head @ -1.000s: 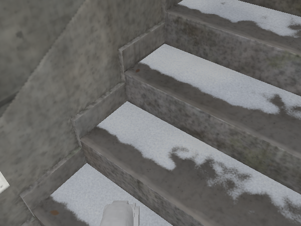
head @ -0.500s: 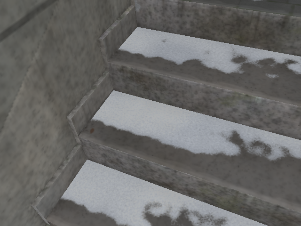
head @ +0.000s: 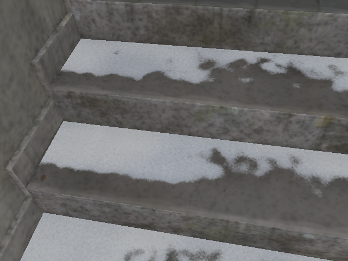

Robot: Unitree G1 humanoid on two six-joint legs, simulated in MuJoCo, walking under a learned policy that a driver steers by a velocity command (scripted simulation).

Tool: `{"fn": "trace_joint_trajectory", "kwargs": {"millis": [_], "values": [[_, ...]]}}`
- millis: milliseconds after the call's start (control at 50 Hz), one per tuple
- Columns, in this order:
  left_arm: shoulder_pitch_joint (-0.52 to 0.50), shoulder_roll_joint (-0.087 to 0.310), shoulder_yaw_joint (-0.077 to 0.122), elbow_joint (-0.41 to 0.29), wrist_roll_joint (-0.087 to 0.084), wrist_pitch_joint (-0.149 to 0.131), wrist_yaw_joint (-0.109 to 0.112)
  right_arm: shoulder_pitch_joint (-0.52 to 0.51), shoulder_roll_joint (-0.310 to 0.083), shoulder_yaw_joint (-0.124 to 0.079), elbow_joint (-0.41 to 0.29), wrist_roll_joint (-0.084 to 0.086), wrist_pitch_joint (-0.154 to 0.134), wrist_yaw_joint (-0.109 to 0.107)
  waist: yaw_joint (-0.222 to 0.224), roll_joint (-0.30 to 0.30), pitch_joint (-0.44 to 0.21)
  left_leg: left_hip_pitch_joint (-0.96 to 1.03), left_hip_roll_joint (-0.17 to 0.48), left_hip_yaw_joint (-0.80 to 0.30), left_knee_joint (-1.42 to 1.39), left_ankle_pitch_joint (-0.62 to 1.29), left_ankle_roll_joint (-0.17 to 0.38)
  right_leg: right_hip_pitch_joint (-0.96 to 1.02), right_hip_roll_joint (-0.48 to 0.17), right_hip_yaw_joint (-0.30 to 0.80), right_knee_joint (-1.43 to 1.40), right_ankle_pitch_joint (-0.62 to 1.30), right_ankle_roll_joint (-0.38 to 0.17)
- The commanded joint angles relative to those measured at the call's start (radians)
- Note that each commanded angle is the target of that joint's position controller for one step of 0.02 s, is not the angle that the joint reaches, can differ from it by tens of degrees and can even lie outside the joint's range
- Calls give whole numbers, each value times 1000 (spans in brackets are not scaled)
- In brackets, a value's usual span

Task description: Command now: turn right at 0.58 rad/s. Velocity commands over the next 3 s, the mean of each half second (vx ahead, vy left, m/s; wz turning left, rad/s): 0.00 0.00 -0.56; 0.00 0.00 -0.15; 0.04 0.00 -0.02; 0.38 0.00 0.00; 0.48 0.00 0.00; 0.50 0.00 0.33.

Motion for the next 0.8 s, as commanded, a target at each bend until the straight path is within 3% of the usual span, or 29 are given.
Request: {"fn": "trace_joint_trajectory", "kwargs": {"millis": [20,40,60,80,100,120,140,160,180,200,220,260,320,340,360,420,460,480,500,520,540,560,580,600,640,700,740,780,800], "values": [[-64,159,43,-69,-17,-31,-4,-47,-22,5,-122,22,-23,7,-33,-147,-87,118,-20,25,-275,-19,15,181,-257,321,-81,522,-226],[-62,163,45,-56,-31,-21,-9,-26,-17,7,-127,38,-35,5,-54,-137,-80,153,-38,49,-447,67,41,225,-248,334,-55,550,-232],[-27,145,44,-48,-27,-5,-18,-19,-22,7,-128,43,-46,5,-51,-128,-95,245,-29,45,-538,246,82,225,-225,350,-42,529,-212],[9,100,33,-54,-22,4,-17,-28,-77,-7,-141,34,-58,-2,-33,-70,-132,360,55,-32,-536,536,182,164,-153,305,49,385,-135],[79,30,14,-78,-5,7,-8,-44,-183,-30,-159,26,-68,-1,28,135,-221,578,259,-293,-555,926,440,-42,8,101,262,7,18],[32,139,49,-80,11,16,1,29,-208,-59,-163,-23,-61,9,-58,202,-195,680,452,-546,-652,990,617,-302,63,30,636,-456,133],[31,190,69,-66,4,27,10,41,-213,-69,-140,-31,-62,6,-54,57,-162,629,477,-554,-664,856,591,-386,17,25,979,-398,171],[26,195,72,-50,6,35,28,-22,-159,-43,-144,-30,-56,15,-37,36,-75,510,397,-402,-657,663,504,-425,-15,56,1125,-263,166],[13,191,71,-48,19,35,45,-105,-67,-9,-174,-17,-39,20,-13,47,-53,419,315,-260,-664,588,437,-407,-22,53,1157,-169,152],[-32,161,60,-68,29,29,44,-139,-8,17,-192,2,-21,17,-22,22,-54,392,268,-169,-673,562,414,-408,-5,33,1149,-99,129],[-102,132,44,-101,40,20,44,-80,8,32,-186,9,-5,2,-45,-27,-75,443,258,-151,-680,429,413,-453,-30,31,1081,-76,126],[-127,102,31,-100,27,18,40,14,-11,36,-176,12,21,-8,-99,33,-73,568,231,-86,-707,306,401,-528,-32,-6,923,-112,142],[-156,90,25,-101,19,7,35,133,-74,13,-133,20,9,1,-118,57,-52,648,277,-65,-761,206,400,-522,-96,-89,604,-206,178],[-128,74,18,-89,28,9,10,94,-113,-2,-147,16,-19,4,-96,73,-16,571,300,-32,-777,275,383,-424,-146,-131,587,-171,166],[-79,60,3,-85,36,23,-7,-5,-142,-14,-162,11,-26,4,-43,84,-46,448,282,27,-770,399,372,-249,-164,-186,546,-150,140],[-63,64,-13,-121,33,31,-34,-46,-154,-31,-162,-20,-50,-5,-37,69,-57,468,330,37,-717,529,364,-126,-200,-152,331,-118,66],[-27,67,-11,-121,5,27,-39,-65,-148,-34,-147,-14,-40,6,-17,63,-23,453,332,47,-664,371,342,-33,-178,-187,109,30,27],[-18,73,-2,-115,-3,19,-39,-66,-125,-28,-134,-3,-31,17,-14,61,-13,425,306,58,-629,238,307,37,-144,-219,-28,106,5],[-6,85,10,-105,-8,9,-35,-30,-67,-10,-115,9,-24,30,-20,36,-24,378,273,80,-579,136,244,143,-113,-225,-124,202,-30],[-13,117,25,-116,9,-2,-20,51,15,10,-89,13,-20,41,-43,-37,-55,297,207,150,-470,36,158,273,-153,-133,-156,405,-92],[14,241,49,-131,-22,-7,-1,173,75,25,-132,24,-25,27,-113,-247,-170,156,72,189,-303,-164,23,458,-367,193,-168,852,-319],[-3,177,36,-148,-24,-15,-8,127,-8,7,-153,49,-41,25,-55,-234,-169,67,41,67,-253,-221,-43,469,-457,348,-191,672,-350],[-32,118,23,-136,-24,-23,-20,-3,-45,-4,-165,60,-36,28,-20,-173,-108,32,70,16,-142,-206,-44,378,-404,266,-179,496,-264],[-88,112,20,-145,-29,-27,-27,-14,-54,-9,-162,48,-33,27,-39,-178,-89,26,75,-3,-49,-219,-46,301,-379,221,-182,428,-218],[-142,105,15,-165,-28,-24,-26,46,-85,-25,-123,22,-26,18,-63,-133,-83,55,75,-61,185,-234,-34,177,-390,183,-180,476,-217],[-234,73,-12,-211,4,-11,-18,135,-98,-30,-82,21,-27,14,-104,-95,-92,87,42,-88,427,-85,-34,50,-376,133,-179,493,-264],[-234,15,-45,-213,-6,-2,-18,175,-72,-25,-64,11,-20,33,-119,-46,-59,86,62,-72,211,-35,-46,77,-323,60,-183,320,-202],[-228,27,-49,-180,-35,7,-19,143,3,-4,-76,13,-11,74,-104,-67,-4,162,67,-18,-243,-178,-55,121,-263,22,-168,105,-110],[-211,43,-43,-132,-56,21,-31,160,34,5,-64,40,-9,104,-110,-82,16,244,47,27,-483,-112,-44,127,-228,7,-147,-37,-78]]}}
